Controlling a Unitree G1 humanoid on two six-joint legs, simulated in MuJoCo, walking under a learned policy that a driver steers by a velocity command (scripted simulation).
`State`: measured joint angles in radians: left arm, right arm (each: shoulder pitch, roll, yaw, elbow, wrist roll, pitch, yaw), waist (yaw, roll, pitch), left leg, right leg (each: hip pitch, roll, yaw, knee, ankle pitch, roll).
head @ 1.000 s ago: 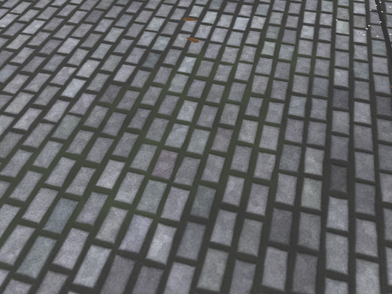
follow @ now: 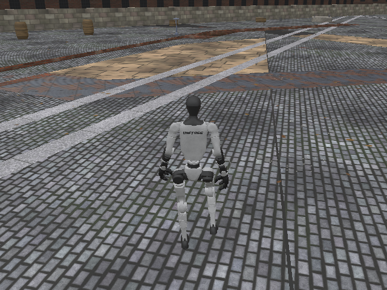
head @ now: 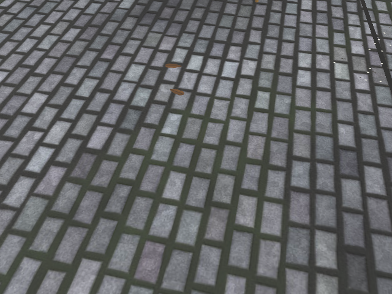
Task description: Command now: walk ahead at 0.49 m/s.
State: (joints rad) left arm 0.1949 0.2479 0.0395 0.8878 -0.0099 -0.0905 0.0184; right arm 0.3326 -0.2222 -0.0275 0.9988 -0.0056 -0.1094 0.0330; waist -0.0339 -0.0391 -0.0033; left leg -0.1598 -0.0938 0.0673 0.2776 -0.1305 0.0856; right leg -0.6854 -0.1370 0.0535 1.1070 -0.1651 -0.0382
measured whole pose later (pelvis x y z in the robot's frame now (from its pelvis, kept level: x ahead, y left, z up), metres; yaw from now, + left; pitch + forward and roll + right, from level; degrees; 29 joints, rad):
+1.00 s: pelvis +0.53 +0.02 -0.02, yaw +22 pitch +1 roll +0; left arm 0.20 0.27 0.06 0.86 -0.02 -0.13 0.01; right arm 0.21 -0.26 -0.09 0.79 0.02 -0.06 0.04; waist 0.00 -0.01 0.05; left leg -0.37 -0.10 0.03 0.52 -0.16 0.11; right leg -0.42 -0.07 0.03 1.25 -0.38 -0.01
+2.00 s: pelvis +0.80 +0.16 +0.01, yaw +49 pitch +2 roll -2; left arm 0.16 0.32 0.08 0.82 -0.01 -0.05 -0.03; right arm 0.37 -0.24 -0.04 0.71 0.00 -0.05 -0.01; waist -0.02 -0.05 -0.03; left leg -0.12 0.00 -0.01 0.32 -0.23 0.04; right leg -0.61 -0.07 -0.01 0.93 -0.16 0.00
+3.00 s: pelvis +1.16 +0.53 +0.00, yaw +39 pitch +1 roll +1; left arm 0.28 0.31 0.07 0.82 -0.03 -0.04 0.00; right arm 0.23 -0.25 -0.06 0.77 -0.01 -0.10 0.01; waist -0.01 -0.05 0.03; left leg -0.26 0.00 0.11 0.41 -0.17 0.03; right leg -0.53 -0.08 0.05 1.16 -0.32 -0.01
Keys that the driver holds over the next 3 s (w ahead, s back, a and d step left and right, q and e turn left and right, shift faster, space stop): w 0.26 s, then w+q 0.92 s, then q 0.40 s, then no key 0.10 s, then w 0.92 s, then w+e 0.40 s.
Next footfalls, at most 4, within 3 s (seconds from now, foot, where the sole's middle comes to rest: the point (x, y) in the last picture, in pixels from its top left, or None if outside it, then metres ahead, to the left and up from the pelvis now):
0.30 right None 0.34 -0.17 -0.78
0.86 left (167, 273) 0.60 0.11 -0.78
1.36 right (176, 193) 0.94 0.07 -0.78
1.80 left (137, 241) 0.72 0.22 -0.78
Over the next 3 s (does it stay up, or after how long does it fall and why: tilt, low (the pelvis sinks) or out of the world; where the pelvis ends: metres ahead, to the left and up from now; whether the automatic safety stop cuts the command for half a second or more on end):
stays up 1.16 0.53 0.00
